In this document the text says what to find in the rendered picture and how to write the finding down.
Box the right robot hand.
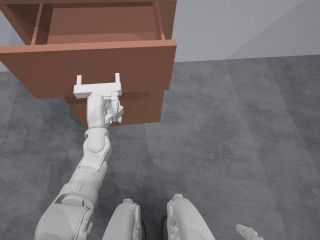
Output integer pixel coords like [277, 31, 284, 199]
[235, 224, 264, 240]

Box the right robot thigh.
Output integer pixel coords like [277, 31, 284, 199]
[167, 198, 215, 240]

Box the robot right shin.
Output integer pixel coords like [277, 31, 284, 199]
[167, 194, 183, 240]

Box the drawer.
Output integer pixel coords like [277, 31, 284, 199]
[0, 1, 177, 99]

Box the cabinet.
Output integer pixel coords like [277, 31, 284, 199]
[0, 0, 177, 129]

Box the handle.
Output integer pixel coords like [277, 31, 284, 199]
[73, 73, 122, 99]

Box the left robot forearm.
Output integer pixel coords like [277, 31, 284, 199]
[34, 127, 112, 240]

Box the robot left upper arm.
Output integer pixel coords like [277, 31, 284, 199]
[35, 203, 95, 240]

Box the left robot hand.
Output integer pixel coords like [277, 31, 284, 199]
[86, 88, 124, 129]

